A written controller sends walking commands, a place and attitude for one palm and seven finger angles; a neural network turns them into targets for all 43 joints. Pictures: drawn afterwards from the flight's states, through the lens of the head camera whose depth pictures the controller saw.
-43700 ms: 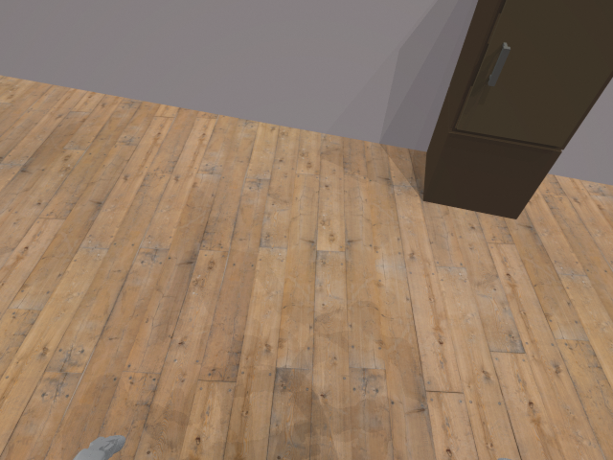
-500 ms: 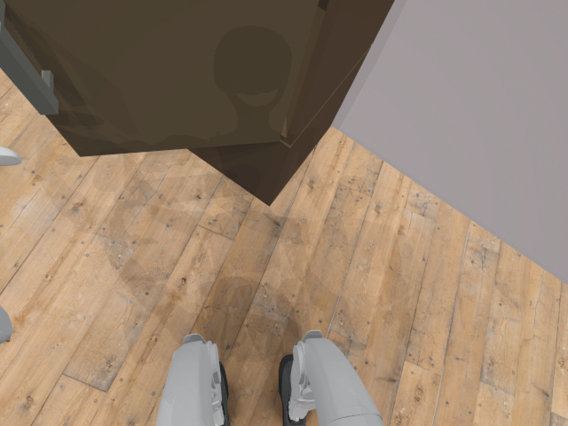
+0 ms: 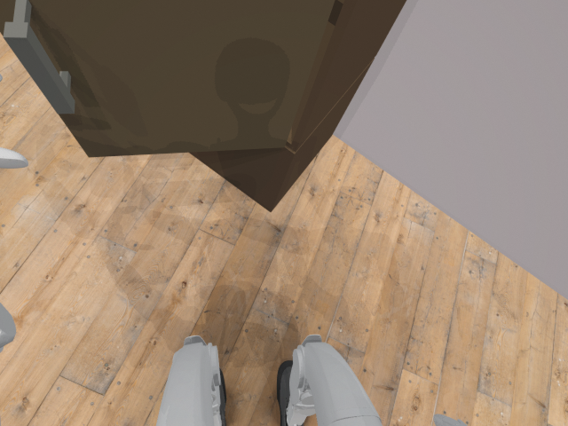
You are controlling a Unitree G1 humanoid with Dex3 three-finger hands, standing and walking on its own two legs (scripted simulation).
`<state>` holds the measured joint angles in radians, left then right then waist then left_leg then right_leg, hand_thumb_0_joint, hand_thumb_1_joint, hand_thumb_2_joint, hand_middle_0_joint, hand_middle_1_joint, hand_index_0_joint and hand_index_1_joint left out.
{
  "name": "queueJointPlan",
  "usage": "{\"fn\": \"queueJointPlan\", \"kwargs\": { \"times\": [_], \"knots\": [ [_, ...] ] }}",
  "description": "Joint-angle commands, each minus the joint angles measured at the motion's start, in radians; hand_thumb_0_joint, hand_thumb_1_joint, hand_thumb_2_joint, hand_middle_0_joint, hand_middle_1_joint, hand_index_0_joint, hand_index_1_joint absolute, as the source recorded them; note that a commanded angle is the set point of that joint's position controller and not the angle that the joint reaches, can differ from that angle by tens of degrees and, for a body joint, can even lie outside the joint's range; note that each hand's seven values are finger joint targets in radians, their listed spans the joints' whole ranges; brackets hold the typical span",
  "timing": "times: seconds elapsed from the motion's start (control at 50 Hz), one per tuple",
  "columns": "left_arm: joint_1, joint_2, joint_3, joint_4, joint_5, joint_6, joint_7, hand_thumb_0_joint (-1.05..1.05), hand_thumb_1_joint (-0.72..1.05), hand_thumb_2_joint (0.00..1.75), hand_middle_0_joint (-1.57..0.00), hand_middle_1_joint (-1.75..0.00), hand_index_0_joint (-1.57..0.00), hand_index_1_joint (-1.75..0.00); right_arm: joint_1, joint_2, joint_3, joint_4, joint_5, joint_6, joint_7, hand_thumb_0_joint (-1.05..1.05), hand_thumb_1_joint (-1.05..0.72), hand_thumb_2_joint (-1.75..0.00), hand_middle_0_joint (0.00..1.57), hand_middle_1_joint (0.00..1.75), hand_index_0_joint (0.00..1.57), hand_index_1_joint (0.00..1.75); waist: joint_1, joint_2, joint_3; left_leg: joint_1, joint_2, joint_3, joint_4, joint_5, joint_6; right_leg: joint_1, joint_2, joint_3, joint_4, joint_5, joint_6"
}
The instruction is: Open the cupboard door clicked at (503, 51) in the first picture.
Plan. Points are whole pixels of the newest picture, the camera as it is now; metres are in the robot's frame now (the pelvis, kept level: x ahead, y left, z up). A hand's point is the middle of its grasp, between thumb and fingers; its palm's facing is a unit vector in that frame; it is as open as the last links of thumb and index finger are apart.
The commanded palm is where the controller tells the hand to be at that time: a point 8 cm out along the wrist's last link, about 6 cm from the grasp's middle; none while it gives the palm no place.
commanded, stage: move the hooked fingers beside the handle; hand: left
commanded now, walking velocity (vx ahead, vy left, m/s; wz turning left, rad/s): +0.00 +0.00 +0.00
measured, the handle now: (45, 60) +0.55 +0.28 +0.05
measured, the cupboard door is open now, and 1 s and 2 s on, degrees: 44 44 45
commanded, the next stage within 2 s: slide the fingers in behind the handle in 0.04 s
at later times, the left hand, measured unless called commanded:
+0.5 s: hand (8, 110) +0.49 +0.31 +0.04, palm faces +0.12 -0.99 -0.01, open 14.0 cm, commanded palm +0.48 +0.33 +0.05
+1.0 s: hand (35, 108) +0.49 +0.29 +0.04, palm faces +0.11 -0.99 +0.00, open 14.0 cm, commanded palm +0.48 +0.31 +0.05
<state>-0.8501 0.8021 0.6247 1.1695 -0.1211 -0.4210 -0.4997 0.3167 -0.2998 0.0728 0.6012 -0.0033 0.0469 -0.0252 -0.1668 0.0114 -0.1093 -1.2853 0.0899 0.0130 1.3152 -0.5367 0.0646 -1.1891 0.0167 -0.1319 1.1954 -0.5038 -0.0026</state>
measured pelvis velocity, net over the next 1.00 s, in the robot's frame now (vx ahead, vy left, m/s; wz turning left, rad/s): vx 0.01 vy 0.00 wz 0.01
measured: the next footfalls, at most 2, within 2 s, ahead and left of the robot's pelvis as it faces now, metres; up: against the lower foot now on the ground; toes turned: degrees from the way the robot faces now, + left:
none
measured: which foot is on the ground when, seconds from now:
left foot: down 0.00-1.00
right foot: down 0.00-1.00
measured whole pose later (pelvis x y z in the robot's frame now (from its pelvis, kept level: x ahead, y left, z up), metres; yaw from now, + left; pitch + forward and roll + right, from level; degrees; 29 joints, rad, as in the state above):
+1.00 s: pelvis +0.01 +0.00 +0.01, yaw +0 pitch +28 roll -7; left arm -0.82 0.65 0.52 1.11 -0.13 -0.42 -0.39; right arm 0.32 -0.28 0.06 0.62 -0.01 0.06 -0.01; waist -0.16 0.02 -0.12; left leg -1.25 0.08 0.02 1.29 -0.54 0.06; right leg -1.16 0.01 -0.12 1.18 -0.51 0.00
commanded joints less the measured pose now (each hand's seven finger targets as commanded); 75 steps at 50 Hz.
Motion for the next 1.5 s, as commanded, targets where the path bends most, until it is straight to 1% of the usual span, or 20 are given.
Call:
{"fn": "queueJointPlan", "kwargs": {
  "times": [0.0,0.06,0.12,0.18,0.22,0.3,0.34,0.4,0.48,0.56,0.66,0.76,0.82,0.86,0.92,0.98,1.06,1.14,1.22,1.48],
  "knots": [
    [-0.34,0.319,0.009,-0.151,-0.034,-0.027,-0.023,0.0,-0.5,0.3,-0.3,-1.2,-0.3,-1.2,0.195,-0.222,-0.079,-0.021,0.001,-0.002,-0.019,0.0,-0.9,-0.9,0.2,0.3,0.2,0.3,-0.007,0.246,-0.528,0.626,-0.013,-0.162,-0.16,0.491,-0.05,0.042,0.042,0.046,-0.113,0.207,-0.02],
    [-0.329,0.349,0.01,-0.09,-0.023,0.018,-0.031,0.0,-0.5,0.3,-0.3,-1.2,-0.3,-1.2,0.188,-0.223,-0.067,-0.037,0.007,0.002,-0.029,0.0,-0.9,-0.9,0.2,0.3,0.2,0.3,-0.008,0.204,-0.468,0.506,-0.023,-0.137,-0.154,0.397,-0.032,0.073,0.04,0.057,-0.116,0.19,-0.016],
    [-0.411,0.397,0.034,-0.201,-0.006,-0.019,-0.01,0.0,-0.5,0.3,-0.3,-1.2,-0.3,-1.2,0.198,-0.223,-0.07,-0.033,-0.005,-0.002,-0.027,0.0,-0.9,-0.9,0.2,0.3,0.2,0.3,0.002,0.292,-0.562,0.603,-0.016,-0.162,-0.149,0.464,-0.049,0.032,0.04,0.05,-0.093,0.195,-0.023],
    [-0.411,0.329,0.006,-0.294,-0.023,-0.071,0.004,0.0,-0.5,0.3,-0.3,-1.2,-0.3,-1.2,0.205,-0.217,-0.082,-0.021,-0.013,-0.004,-0.014,0.0,-0.9,-0.9,0.2,0.3,0.2,0.3,0.001,0.355,-0.635,0.747,-0.002,-0.2,-0.15,0.588,-0.081,-0.034,0.044,0.038,-0.081,0.206,-0.03],
    [-0.379,0.276,-0.015,-0.258,-0.032,-0.066,0.006,0.0,-0.5,0.3,-0.3,-1.2,-0.3,-1.2,0.202,-0.213,-0.084,-0.011,-0.012,0.003,-0.009,0.0,-0.9,-0.9,0.2,0.3,0.2,0.3,0.0,0.336,-0.601,0.748,0.0,-0.207,-0.16,0.569,-0.086,-0.044,0.043,0.032,-0.092,0.193,-0.026],
    [-0.325,0.262,-0.018,-0.165,-0.037,0.001,0.005,0.0,-0.5,0.3,-0.3,-1.2,-0.3,-1.2,0.204,-0.216,-0.078,-0.022,-0.001,0.012,-0.014,0.0,-0.9,-0.9,0.2,0.3,0.2,0.3,0.001,0.241,-0.537,0.633,-0.012,-0.178,-0.175,0.467,-0.054,0.028,0.039,0.039,-0.113,0.192,-0.021],
    [-0.335,0.254,-0.035,-0.179,-0.024,0.022,0.018,0.0,-0.5,0.3,-0.3,-1.2,-0.3,-1.2,0.203,-0.212,-0.078,-0.027,-0.002,0.014,-0.016,0.0,-0.9,-0.9,0.2,0.3,0.2,0.3,0.0,0.251,-0.519,0.617,-0.015,-0.17,-0.186,0.438,-0.051,0.036,0.036,0.042,-0.12,0.189,-0.019],
    [-0.373,0.309,0.006,-0.257,-0.009,-0.01,0.057,0.0,-0.5,0.3,-0.3,-1.2,-0.3,-1.2,0.205,-0.208,-0.077,-0.032,-0.008,0.01,-0.014,0.0,-0.9,-0.9,0.2,0.3,0.2,0.3,0.011,0.275,-0.555,0.642,-0.013,-0.171,-0.183,0.469,-0.057,0.048,0.039,0.046,-0.115,0.2,-0.023],
    [-0.368,0.282,0.014,-0.301,-0.018,-0.077,0.091,0.0,-0.5,0.3,-0.3,-1.2,-0.3,-1.2,0.199,-0.199,-0.084,-0.019,-0.015,0.0,-0.005,0.0,-0.9,-0.9,0.2,0.3,0.2,0.3,0.009,0.282,-0.582,0.67,-0.011,-0.169,-0.171,0.513,-0.063,0.057,0.045,0.048,-0.108,0.216,-0.028],
    [-0.315,0.209,-0.039,-0.187,-0.021,-0.05,0.079,0.0,-0.5,0.3,-0.3,-1.2,-0.3,-1.2,0.193,-0.197,-0.078,-0.015,-0.008,0.004,-0.004,0.0,-0.9,-0.9,0.2,0.3,0.2,0.3,-0.009,0.219,-0.491,0.579,-0.019,-0.146,-0.18,0.427,-0.046,0.088,0.042,0.052,-0.126,0.201,-0.021],
    [-0.292,0.209,-0.044,-0.191,-0.029,-0.023,0.057,0.0,-0.5,0.3,-0.3,-1.2,-0.3,-1.2,0.19,-0.197,-0.079,-0.031,-0.001,0.01,-0.01,0.0,-0.9,-0.9,0.2,0.3,0.2,0.3,0.002,0.204,-0.507,0.553,-0.025,-0.127,-0.178,0.427,-0.038,0.129,0.04,0.064,-0.136,0.227,-0.018],
    [-0.364,0.208,-0.028,-0.289,-0.036,-0.084,0.089,0.0,-0.5,0.3,-0.3,-1.2,-0.3,-1.2,0.188,-0.192,-0.087,-0.012,-0.01,0.001,-0.008,0.0,-0.9,-0.9,0.2,0.3,0.2,0.3,0.006,0.258,-0.566,0.629,-0.021,-0.145,-0.17,0.473,-0.051,0.095,0.041,0.059,-0.118,0.225,-0.023],
    [-0.379,0.14,-0.077,-0.279,-0.034,-0.09,0.103,0.0,-0.5,0.3,-0.3,-1.2,-0.3,-1.2,0.192,-0.188,-0.088,-0.001,-0.013,-0.001,-0.004,0.0,-0.9,-0.9,0.2,0.3,0.2,0.3,-0.01,0.26,-0.555,0.659,-0.02,-0.157,-0.173,0.486,-0.055,0.067,0.04,0.054,-0.12,0.22,-0.022],
    [-0.321,0.143,-0.066,-0.232,-0.032,-0.071,0.106,0.0,-0.5,0.3,-0.3,-1.2,-0.3,-1.2,0.191,-0.189,-0.089,-0.003,-0.009,0.003,-0.005,0.0,-0.9,-0.9,0.2,0.3,0.2,0.3,-0.002,0.23,-0.538,0.62,-0.023,-0.142,-0.175,0.46,-0.048,0.097,0.038,0.059,-0.129,0.223,-0.021],
    [-0.313,0.136,-0.076,-0.269,-0.026,-0.059,0.107,0.0,-0.5,0.3,-0.3,-1.2,-0.3,-1.2,0.194,-0.186,-0.09,-0.008,-0.008,0.009,-0.003,0.0,-0.9,-0.9,0.2,0.3,0.2,0.3,0.016,0.267,-0.58,0.672,-0.021,-0.146,-0.18,0.532,-0.055,0.103,0.037,0.055,-0.125,0.248,-0.023],
    [-0.317,0.117,-0.082,-0.255,-0.03,-0.053,0.123,0.0,-0.5,0.3,-0.3,-1.2,-0.3,-1.2,0.192,-0.181,-0.088,-0.01,-0.008,0.01,-0.002,0.0,-0.9,-0.9,0.2,0.3,0.2,0.3,0.004,0.223,-0.532,0.639,-0.022,-0.143,-0.182,0.507,-0.048,0.106,0.039,0.055,-0.13,0.248,-0.023],
    [-0.325,0.11,-0.07,-0.31,-0.03,-0.081,0.158,0.0,-0.5,0.3,-0.3,-1.2,-0.3,-1.2,0.188,-0.176,-0.093,-0.011,-0.011,0.005,0.002,0.0,-0.9,-0.9,0.2,0.3,0.2,0.3,0.016,0.236,-0.572,0.661,-0.023,-0.14,-0.186,0.528,-0.055,0.133,0.038,0.056,-0.131,0.264,-0.022],
    [-0.316,0.019,-0.135,-0.277,-0.026,-0.086,0.167,0.0,-0.5,0.3,-0.3,-1.2,-0.3,-1.2,0.187,-0.166,-0.094,-0.003,-0.013,0.006,0.008,0.0,-0.9,-0.9,0.2,0.3,0.2,0.3,-0.006,0.208,-0.529,0.64,-0.025,-0.131,-0.189,0.494,-0.05,0.129,0.039,0.059,-0.141,0.257,-0.018],
    [-0.294,-0.002,-0.144,-0.258,-0.028,-0.079,0.17,0.0,-0.5,0.3,-0.3,-1.2,-0.3,-1.2,0.186,-0.164,-0.097,-0.005,-0.008,0.01,0.009,0.0,-0.9,-0.9,0.2,0.3,0.2,0.3,0.003,0.198,-0.527,0.63,-0.031,-0.122,-0.196,0.483,-0.048,0.147,0.038,0.063,-0.146,0.262,-0.02],
    [-0.286,0.04,-0.118,-0.23,-0.025,-0.11,0.17,0.0,-0.5,0.3,-0.3,-1.2,-0.3,-1.2,0.18,-0.165,-0.092,-0.008,-0.009,0.011,0.006,0.0,-0.9,-0.9,0.2,0.3,0.2,0.3,0.007,0.167,-0.503,0.548,-0.04,-0.1,-0.189,0.424,-0.036,0.203,0.038,0.081,-0.141,0.269,-0.022]
  ]
}}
